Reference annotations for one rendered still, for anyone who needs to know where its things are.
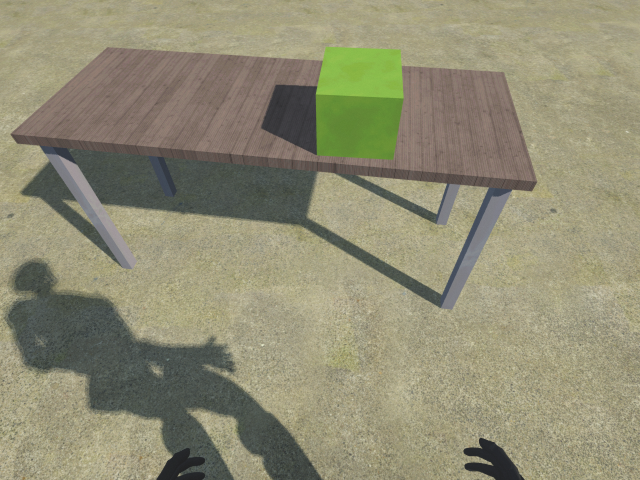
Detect carton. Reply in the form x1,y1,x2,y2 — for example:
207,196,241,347
316,47,404,160

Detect table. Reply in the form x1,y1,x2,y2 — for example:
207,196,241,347
10,47,537,310

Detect left robot hand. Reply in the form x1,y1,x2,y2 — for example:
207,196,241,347
156,448,205,480

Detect right robot hand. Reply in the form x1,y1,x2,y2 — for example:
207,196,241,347
463,438,525,480

